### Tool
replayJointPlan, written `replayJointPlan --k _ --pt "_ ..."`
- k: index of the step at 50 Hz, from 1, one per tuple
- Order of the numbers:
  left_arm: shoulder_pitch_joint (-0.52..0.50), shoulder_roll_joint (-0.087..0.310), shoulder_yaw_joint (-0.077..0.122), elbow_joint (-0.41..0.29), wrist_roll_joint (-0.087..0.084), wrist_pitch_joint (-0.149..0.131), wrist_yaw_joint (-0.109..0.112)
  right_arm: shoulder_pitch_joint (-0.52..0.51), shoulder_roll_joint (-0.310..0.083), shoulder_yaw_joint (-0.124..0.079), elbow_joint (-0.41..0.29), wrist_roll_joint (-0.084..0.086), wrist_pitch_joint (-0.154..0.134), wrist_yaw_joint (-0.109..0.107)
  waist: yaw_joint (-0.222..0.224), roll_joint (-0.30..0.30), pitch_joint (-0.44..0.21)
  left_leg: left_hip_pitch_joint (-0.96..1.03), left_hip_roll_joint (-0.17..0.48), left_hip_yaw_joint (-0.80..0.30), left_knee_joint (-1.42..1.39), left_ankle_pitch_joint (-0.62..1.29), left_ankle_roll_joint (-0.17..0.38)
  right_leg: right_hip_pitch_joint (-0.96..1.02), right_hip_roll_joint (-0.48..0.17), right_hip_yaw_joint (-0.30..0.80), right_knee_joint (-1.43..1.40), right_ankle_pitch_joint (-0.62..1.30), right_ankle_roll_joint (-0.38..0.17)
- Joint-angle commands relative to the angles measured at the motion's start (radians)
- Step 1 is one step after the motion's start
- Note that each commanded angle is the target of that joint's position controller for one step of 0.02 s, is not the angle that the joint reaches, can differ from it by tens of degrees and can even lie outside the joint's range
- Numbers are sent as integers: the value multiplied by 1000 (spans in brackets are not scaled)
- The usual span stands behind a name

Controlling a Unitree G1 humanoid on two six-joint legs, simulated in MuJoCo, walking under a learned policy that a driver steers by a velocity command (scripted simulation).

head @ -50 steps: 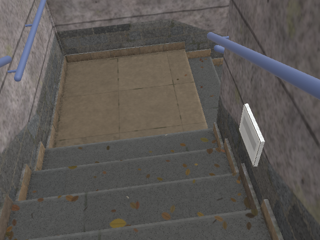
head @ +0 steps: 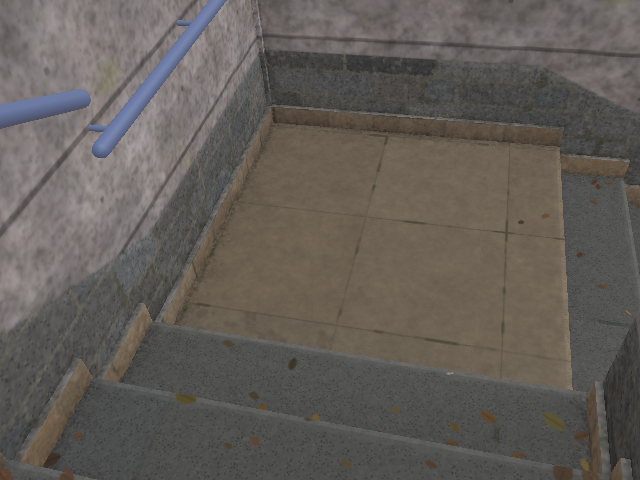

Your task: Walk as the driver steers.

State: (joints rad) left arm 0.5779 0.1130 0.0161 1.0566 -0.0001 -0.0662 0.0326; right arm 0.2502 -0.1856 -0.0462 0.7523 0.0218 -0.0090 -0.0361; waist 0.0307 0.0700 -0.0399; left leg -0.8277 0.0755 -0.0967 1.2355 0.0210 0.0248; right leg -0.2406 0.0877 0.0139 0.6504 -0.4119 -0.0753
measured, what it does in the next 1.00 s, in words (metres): goes down: left foot 0.15 m lower, then right foot 0.15 m lower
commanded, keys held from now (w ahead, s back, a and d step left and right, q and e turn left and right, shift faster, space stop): w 0.70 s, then w+e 0.30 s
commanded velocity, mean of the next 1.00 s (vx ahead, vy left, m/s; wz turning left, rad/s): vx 0.50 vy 0.00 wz -0.06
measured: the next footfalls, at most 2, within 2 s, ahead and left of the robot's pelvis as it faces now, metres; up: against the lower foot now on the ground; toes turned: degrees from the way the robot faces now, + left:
left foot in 0.34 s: +0.36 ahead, +0.15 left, -0.15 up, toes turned +0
right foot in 0.88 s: +0.67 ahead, -0.10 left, -0.31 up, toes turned -1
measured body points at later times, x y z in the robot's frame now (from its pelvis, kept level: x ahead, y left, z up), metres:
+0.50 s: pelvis +0.30 +0.06 -0.15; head +0.31 +0.06 +0.30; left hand +0.32 +0.31 -0.30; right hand +0.37 -0.16 -0.29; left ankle +0.32 +0.15 -0.87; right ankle +0.21 -0.10 -0.68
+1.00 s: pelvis +0.60 -0.02 -0.31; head +0.61 -0.04 +0.14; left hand +0.68 +0.22 -0.44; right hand +0.60 -0.28 -0.45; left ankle +0.50 +0.14 -0.80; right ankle +0.63 -0.10 -1.03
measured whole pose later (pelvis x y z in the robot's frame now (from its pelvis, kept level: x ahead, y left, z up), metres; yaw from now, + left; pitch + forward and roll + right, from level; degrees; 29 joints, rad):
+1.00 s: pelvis +0.60 -0.02 -0.31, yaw -7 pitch +1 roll +0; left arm 0.31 0.20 0.05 0.93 -0.01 -0.04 -0.05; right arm 0.34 -0.22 -0.03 0.94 0.05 -0.08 -0.05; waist -0.01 0.02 -0.01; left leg -0.57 0.00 -0.08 1.81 -0.62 0.00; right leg -0.39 0.10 0.04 0.66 -0.28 -0.09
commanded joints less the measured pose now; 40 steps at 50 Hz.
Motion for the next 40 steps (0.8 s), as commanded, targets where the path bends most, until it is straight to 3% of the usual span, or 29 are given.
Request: replayJointPlan --k 1,2,3,5,7,10,11,13,15,16,17,18,19,20,21,22,23,24,25,26,27,28,29,30,31,32,34,37,40 --pt "-48 231 47 -71 -5 -22 13 36 -39 -11 -69 0 0 19 -75 -143 46 4 23 -4 -96 140 -12 -29 -285 310 -185 764 -90" --pt "25 185 44 -43 -41 -27 26 -31 -56 -12 -82 -6 -9 22 -37 -132 63 -129 48 -79 -164 237 7 89 -287 322 -127 641 -89" --pt "78 159 37 -36 -53 -29 25 -61 -73 -16 -90 -10 -15 29 -20 -102 73 -174 40 -87 -275 316 30 143 -269 307 -105 515 -68" --pt "123 148 45 -41 -26 -38 24 -200 -65 -9 -123 -3 -35 32 42 -158 128 -236 37 -69 -382 365 43 180 -272 335 -113 373 -53" --pt "106 100 36 -61 -26 -28 42 -268 -42 6 -132 -29 -49 58 61 -135 129 -65 7 -14 -546 541 42 63 -195 236 -53 277 -48" --pt "66 113 37 -97 -52 -4 42 -298 -20 5 -134 -6 -34 74 93 -143 160 212 -57 75 -633 511 -7 -141 -141 177 31 227 -55" --pt "78 127 43 -103 -61 2 47 -319 -14 11 -148 -9 -28 78 115 -135 165 238 -70 90 -663 466 -18 -124 -141 180 55 247 -57" --pt "53 143 45 -116 -47 31 40 -394 6 20 -184 4 -48 98 143 -161 141 280 -81 93 -735 362 -16 -37 -142 208 143 300 -87" --pt "-12 189 58 -137 -43 42 31 -272 -48 -1 -148 3 -55 86 74 -174 123 363 -67 106 -796 189 3 47 -168 230 298 536 -92" --pt "-24 184 55 -109 -37 35 24 -94 -99 -25 -81 -2 -63 82 -25 -157 71 527 -38 89 -873 281 51 36 -164 220 496 581 -70" --pt "-22 163 48 -78 -20 9 1 137 -136 -46 -1 -29 -64 76 -127 -90 -30 839 -18 112 -884 427 86 -110 -99 171 761 548 -32" --pt "45 66 30 -54 -31 -14 -14 352 -172 -44 88 -61 -65 80 -167 148 -141 1265 172 -63 -613 911 185 -496 37 167 1256 -397 16" --pt "189 132 19 -68 -66 -30 -27 385 -173 -30 72 -51 -59 80 -147 231 -360 1481 309 -222 -429 811 281 -667 -10 277 1434 -532 56" --pt "108 180 27 -110 -73 -39 -27 392 -188 -41 84 -18 -40 81 -185 227 -413 1449 348 -369 -592 387 350 -764 -33 288 1394 -453 71" --pt "-35 205 34 -178 -70 -33 -3 328 -173 -32 103 5 -36 74 -162 130 -327 1293 335 -445 -774 -173 344 -831 -87 192 1232 -264 73" --pt "-177 208 39 -216 -46 -13 30 175 -135 -19 84 3 -34 65 -104 -73 -99 994 295 -472 -923 -372 306 -812 -126 81 1193 -90 63" --pt "-196 177 30 -231 -42 5 39 120 -150 -16 92 -17 -47 63 -56 -68 -28 808 337 -558 -920 -337 333 -759 -139 90 1206 -43 64" --pt "-189 158 36 -209 -27 11 33 49 -70 6 85 -17 -72 64 6 -122 73 594 275 -437 -876 -274 277 -713 -189 170 982 123 39" --pt "-172 156 45 -196 -19 15 25 42 -25 21 103 -22 -84 66 37 -89 131 418 185 -251 -881 -140 224 -598 -203 157 778 185 37" --pt "-215 143 50 -221 -15 9 19 46 -36 21 106 -26 -85 50 38 -14 136 332 98 -154 -916 -90 209 -499 -217 131 579 259 61" --pt "-303 138 48 -271 14 0 7 65 -59 18 118 -27 -82 27 21 29 114 346 85 -123 -906 43 210 -489 -213 107 440 338 83" --pt "-297 111 43 -265 26 -1 -9 107 -86 8 146 -41 -73 14 29 49 41 380 96 -127 -864 148 236 -448 -207 85 447 394 95" --pt "-215 111 44 -233 12 2 -26 138 -131 -6 156 -54 -67 15 51 23 -19 451 122 -155 -803 159 253 -459 -202 91 516 470 90" --pt "-264 140 51 -248 9 4 -31 175 -135 -11 155 -32 -73 14 30 -40 0 500 110 -145 -797 96 252 -536 -210 117 421 572 73" --pt "-360 168 59 -286 3 -4 -37 220 -103 -7 182 0 -82 1 0 -39 32 590 126 -182 -750 -43 230 -644 -224 170 315 660 51" --pt "-430 166 56 -311 18 -10 -45 247 -80 5 190 13 -87 -8 -20 -61 63 526 75 -118 -753 -151 209 -584 -207 136 141 793 33" --pt "-519 136 45 -343 32 -18 -75 244 -67 16 195 18 -77 -18 -51 -13 65 411 30 -57 -716 -297 172 -383 -165 78 5 1001 21" --pt "-591 121 33 -391 21 -10 -96 242 -119 3 194 4 -53 -27 -90 -5 87 389 26 -42 -619 -356 153 -268 -135 58 -70 946 20" --pt "-571 141 30 -378 -7 -8 -108 273 -128 0 213 -3 -25 -42 -112 -5 138 625 66 -79 -449 -261 146 -379 -182 101 -193 798 32"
